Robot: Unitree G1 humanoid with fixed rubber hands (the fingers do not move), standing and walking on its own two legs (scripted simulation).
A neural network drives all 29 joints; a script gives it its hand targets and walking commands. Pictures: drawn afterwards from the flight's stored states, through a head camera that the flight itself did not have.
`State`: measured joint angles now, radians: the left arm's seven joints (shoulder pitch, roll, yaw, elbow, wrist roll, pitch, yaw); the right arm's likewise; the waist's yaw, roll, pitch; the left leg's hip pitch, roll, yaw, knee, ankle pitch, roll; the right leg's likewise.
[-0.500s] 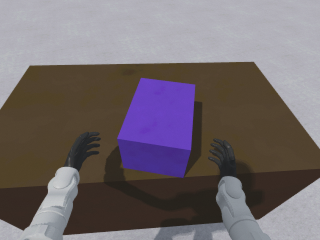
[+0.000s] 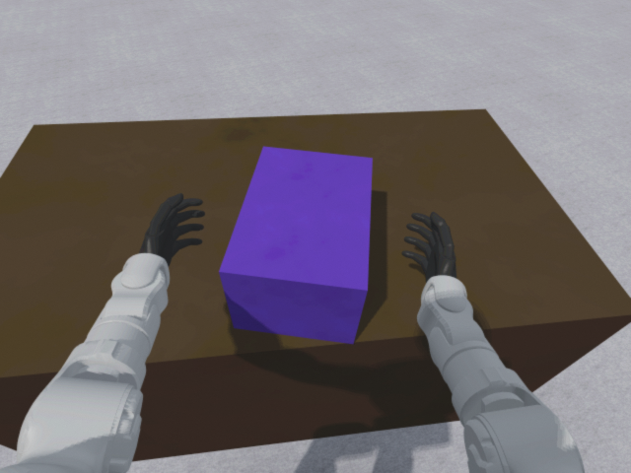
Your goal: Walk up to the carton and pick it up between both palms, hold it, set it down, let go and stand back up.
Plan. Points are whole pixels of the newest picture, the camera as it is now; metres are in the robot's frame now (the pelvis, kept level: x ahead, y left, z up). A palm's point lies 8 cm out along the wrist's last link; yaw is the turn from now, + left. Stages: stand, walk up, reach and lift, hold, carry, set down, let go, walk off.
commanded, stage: reach and lift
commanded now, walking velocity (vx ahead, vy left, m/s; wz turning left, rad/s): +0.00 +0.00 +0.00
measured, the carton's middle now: (305, 239) +0.49 -0.03 -0.04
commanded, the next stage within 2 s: none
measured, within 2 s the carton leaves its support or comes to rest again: neither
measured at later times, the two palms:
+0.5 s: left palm (172, 204) +0.45 +0.16 +0.10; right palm (448, 222) +0.40 -0.22 +0.09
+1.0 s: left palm (179, 204) +0.47 +0.16 +0.08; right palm (442, 217) +0.42 -0.22 +0.08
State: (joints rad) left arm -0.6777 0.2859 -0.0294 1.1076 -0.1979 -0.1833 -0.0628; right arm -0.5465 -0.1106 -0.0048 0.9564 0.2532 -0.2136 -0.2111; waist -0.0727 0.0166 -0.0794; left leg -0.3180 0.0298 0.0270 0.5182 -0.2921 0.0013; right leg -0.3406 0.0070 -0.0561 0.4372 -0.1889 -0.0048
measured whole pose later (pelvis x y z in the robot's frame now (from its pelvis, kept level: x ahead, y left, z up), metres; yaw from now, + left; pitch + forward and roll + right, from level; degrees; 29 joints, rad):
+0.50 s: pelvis -0.01 +0.00 -0.01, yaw +0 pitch +13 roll -1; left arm -1.04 0.31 -0.09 1.45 -0.27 -0.18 -0.02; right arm -0.87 -0.19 0.01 1.18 0.30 -0.12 -0.17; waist -0.10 0.00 -0.18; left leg -0.50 0.03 0.03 0.54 -0.27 0.00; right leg -0.53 0.00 -0.06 0.47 -0.17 -0.01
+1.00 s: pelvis -0.01 -0.01 -0.01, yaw +2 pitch +22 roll -1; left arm -1.21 0.34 -0.16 1.67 -0.29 -0.27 -0.04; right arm -1.03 -0.19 0.03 1.36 0.34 -0.17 -0.14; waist -0.16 -0.01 -0.25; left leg -0.71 0.01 0.00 0.57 -0.25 -0.01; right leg -0.73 -0.01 -0.08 0.51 -0.17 -0.02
